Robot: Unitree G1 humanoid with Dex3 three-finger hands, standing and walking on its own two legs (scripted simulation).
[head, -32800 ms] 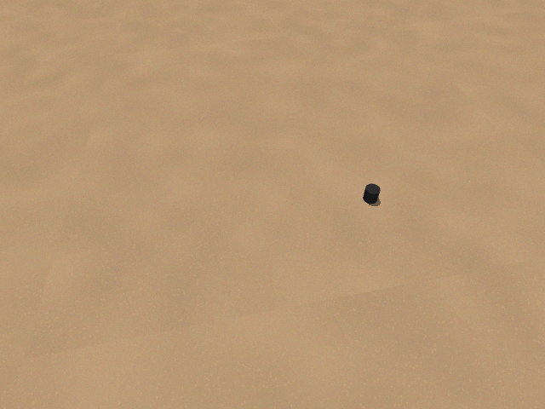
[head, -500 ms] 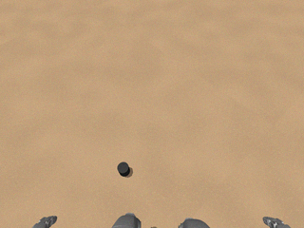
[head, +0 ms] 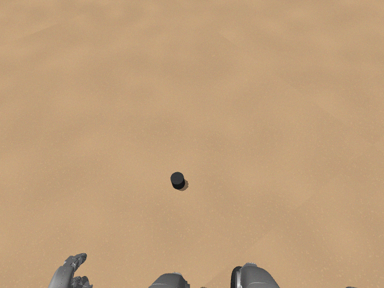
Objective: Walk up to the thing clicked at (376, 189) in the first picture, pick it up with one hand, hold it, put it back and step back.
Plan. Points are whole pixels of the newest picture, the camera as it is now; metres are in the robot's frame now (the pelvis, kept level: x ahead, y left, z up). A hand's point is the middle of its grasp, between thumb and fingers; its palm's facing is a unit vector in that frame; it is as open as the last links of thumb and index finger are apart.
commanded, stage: step back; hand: left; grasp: from above
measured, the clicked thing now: (177, 180) +0.62 +0.17 -0.72
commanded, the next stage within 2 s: none
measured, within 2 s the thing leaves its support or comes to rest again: neither
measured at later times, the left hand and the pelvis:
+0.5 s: hand out of the picture -0.08 +0.32 -0.15, palm faces -0.16 -0.90 -0.41, open 7.4 cm; pelvis -0.16 +0.05 +0.00, yaw -10 degrees
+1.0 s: hand out of the picture -0.13 +0.31 -0.14, palm faces -0.10 -0.93 -0.36, open 7.4 cm; pelvis -0.31 +0.07 +0.01, yaw -5 degrees
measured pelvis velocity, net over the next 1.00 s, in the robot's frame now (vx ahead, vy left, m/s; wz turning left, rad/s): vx -0.31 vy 0.07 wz -0.08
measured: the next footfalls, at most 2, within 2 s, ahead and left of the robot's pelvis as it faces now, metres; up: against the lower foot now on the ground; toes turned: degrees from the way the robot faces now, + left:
left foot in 0.04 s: +0.02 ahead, +0.12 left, +0.00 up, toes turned -3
right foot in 0.52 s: -0.18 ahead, -0.08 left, +0.00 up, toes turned -9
